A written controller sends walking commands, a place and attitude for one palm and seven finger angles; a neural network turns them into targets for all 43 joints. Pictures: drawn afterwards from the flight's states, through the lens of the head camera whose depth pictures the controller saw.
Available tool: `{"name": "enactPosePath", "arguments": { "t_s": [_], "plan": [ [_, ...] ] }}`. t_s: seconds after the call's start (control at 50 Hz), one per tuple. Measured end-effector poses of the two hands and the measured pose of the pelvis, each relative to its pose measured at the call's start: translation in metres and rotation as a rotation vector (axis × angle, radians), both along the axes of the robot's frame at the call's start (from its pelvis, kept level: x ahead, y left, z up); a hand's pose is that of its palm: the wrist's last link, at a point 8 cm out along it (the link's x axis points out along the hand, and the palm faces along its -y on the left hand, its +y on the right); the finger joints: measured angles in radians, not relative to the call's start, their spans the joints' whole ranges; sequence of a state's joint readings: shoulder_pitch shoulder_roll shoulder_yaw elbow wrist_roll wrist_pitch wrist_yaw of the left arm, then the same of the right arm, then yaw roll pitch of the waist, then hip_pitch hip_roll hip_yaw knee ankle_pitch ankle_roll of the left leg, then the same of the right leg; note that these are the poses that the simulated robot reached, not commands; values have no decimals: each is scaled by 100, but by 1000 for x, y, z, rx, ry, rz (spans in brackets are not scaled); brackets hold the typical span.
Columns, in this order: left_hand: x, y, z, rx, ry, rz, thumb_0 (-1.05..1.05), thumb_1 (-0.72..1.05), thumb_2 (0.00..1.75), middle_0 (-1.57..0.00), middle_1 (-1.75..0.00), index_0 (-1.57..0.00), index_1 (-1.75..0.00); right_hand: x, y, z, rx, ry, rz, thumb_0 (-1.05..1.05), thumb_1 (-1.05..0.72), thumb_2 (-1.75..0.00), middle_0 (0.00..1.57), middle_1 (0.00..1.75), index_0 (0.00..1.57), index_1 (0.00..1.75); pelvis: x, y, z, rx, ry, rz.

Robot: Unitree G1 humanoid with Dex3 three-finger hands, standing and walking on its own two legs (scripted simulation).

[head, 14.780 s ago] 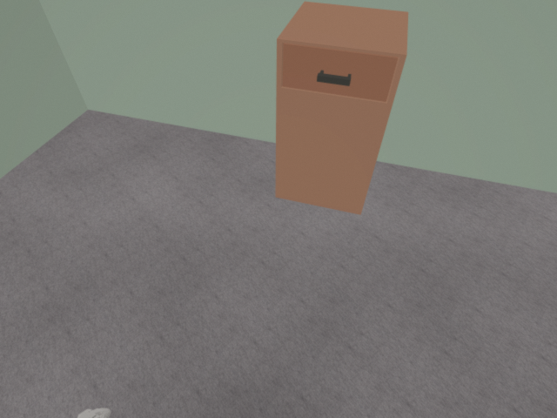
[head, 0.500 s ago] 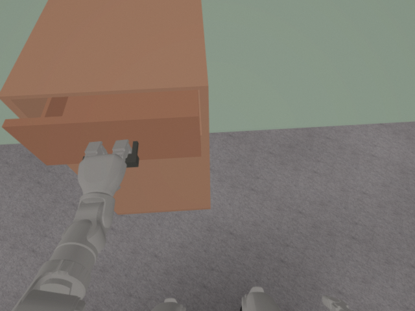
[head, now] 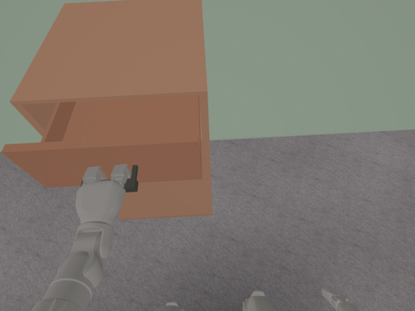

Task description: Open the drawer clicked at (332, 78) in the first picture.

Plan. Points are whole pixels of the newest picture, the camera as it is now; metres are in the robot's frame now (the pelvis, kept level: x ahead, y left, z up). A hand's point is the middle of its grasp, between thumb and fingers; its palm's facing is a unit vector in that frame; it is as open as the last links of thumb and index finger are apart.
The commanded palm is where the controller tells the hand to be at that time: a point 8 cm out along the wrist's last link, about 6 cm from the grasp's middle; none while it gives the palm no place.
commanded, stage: pull the drawer open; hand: left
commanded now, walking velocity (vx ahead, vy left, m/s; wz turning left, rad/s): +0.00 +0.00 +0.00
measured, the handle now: (111, 178) +0.39 +0.23 -0.02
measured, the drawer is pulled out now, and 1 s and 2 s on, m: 0.13 0.24 0.30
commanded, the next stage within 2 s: open the thumb to release the handle in 1.66 s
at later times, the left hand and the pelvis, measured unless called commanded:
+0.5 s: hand (107, 236) +0.27 +0.21 -0.04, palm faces -0.01 -0.06 -1.00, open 5.9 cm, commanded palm +0.23 +0.23 +0.01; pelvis +0.00 -0.01 +0.00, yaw +0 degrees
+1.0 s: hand (103, 262) +0.22 +0.21 -0.04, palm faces -0.02 -0.06 -1.00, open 5.8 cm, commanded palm +0.18 +0.22 +0.01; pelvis +0.00 -0.01 +0.00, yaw +0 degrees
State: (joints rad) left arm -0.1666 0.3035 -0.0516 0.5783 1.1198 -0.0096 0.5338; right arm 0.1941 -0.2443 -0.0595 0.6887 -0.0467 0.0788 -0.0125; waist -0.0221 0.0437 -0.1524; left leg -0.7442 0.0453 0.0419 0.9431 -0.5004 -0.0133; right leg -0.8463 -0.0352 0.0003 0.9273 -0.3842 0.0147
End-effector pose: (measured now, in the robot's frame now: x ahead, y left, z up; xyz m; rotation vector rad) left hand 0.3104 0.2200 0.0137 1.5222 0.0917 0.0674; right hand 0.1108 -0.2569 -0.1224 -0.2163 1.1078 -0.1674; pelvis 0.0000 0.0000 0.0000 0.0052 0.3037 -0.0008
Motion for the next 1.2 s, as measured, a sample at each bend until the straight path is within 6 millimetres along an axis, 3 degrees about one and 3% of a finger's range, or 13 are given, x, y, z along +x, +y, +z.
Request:
{"name": "enactPosePath", "arguments": {
  "t_s": [0.68, 1.0, 1.2],
  "plan": [
    [-87, -7, 0, -14, -3, 34, 1, 70, 81, -29, -131, -38, -131, 54, 9, 16, 22, -194, 79, 1, -90, -90, 20, 30, 20, 30, -1, -8, -2, 8, -48, -4],
    [-111, -10, 1, -15, 9, 58, 2, 70, 80, -29, -130, -39, -132, 65, 11, 17, 34, -230, 100, 1, -90, -90, 20, 30, 20, 30, -2, -13, -4, 12, -56, -6],
    [-139, -12, 2, -24, 15, 61, 2, 70, 79, -28, -130, -39, -131, 71, 9, 17, 32, -247, 124, 1, -90, -90, 20, 30, 20, 30, 0, -14, -9, 15, -52, -10]
  ]
}}
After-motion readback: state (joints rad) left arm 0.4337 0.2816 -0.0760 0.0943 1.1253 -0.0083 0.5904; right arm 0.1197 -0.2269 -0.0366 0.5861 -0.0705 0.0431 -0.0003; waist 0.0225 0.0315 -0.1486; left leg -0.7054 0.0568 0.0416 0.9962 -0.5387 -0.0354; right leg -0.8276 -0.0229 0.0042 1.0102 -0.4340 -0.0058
